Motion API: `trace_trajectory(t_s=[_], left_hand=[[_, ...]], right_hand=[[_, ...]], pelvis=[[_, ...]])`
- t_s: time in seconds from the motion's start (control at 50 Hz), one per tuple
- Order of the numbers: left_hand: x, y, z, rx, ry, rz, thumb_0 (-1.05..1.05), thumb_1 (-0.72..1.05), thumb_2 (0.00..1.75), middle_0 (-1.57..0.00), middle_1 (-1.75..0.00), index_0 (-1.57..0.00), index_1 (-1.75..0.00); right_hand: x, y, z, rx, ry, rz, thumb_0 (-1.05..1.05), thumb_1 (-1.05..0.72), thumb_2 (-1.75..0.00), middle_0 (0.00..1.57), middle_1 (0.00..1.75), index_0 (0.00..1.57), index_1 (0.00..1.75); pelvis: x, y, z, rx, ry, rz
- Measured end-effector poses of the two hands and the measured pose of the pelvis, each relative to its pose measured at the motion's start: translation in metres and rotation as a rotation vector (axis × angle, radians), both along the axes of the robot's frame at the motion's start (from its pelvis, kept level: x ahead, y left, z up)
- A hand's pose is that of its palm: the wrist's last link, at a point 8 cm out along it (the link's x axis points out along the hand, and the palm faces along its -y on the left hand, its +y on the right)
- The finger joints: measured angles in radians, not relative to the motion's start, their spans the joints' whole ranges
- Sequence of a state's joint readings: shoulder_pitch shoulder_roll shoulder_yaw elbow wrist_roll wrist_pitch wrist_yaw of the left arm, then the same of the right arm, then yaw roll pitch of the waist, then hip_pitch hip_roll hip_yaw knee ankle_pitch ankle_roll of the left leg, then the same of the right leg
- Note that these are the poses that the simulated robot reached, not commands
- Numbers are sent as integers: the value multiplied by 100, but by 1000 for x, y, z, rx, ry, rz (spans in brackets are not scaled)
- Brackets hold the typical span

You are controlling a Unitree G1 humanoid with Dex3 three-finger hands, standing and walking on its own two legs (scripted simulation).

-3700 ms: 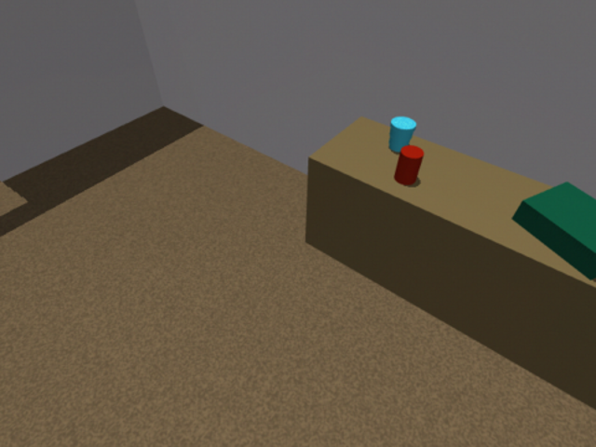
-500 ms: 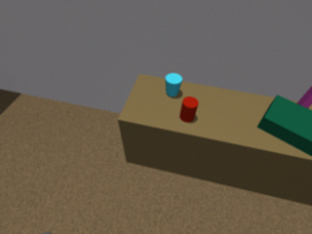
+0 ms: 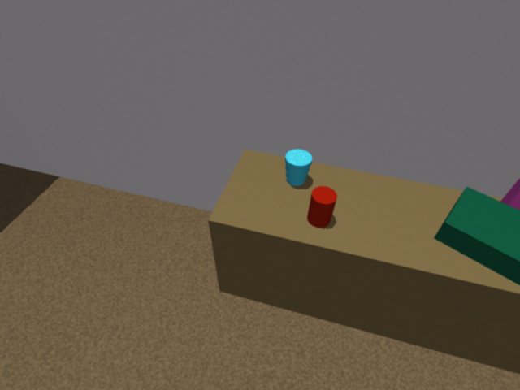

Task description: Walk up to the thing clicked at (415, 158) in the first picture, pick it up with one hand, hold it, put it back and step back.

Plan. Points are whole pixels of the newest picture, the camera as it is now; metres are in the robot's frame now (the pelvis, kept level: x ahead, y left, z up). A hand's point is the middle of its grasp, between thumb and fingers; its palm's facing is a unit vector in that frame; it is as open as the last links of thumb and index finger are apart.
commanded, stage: walk up
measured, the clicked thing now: (321, 207) +0.70 -0.17 -0.25
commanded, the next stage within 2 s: stand in 0.58 s
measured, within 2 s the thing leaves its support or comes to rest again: neither
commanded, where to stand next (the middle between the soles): +0.06 -0.01 m, yaw +0 degrees
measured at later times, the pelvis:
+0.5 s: pelvis +0.02 +0.00 +0.00, yaw +1 degrees
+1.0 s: pelvis +0.01 +0.00 +0.01, yaw +0 degrees
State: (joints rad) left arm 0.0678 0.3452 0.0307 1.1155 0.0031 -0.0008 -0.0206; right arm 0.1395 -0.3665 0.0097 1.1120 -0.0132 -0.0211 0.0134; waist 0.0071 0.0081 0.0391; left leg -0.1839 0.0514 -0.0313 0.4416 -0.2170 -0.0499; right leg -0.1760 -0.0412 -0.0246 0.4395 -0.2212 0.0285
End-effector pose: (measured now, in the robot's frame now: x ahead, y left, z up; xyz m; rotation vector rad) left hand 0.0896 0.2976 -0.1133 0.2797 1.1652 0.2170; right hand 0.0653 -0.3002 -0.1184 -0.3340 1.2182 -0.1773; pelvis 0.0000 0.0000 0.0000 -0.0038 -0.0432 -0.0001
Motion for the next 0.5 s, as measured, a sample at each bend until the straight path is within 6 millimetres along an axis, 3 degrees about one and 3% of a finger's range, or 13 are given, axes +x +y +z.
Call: trace_trajectory(t_s=[0.5], left_hand=[[5,5,-1,1,42,32,0,91,90,-20,-30,-20,-30]], right_hand=[[43,11,5,6,-29,5,0,-90,-90,21,30,21,30]], pelvis=[[19,5,4,-1,9,15]])
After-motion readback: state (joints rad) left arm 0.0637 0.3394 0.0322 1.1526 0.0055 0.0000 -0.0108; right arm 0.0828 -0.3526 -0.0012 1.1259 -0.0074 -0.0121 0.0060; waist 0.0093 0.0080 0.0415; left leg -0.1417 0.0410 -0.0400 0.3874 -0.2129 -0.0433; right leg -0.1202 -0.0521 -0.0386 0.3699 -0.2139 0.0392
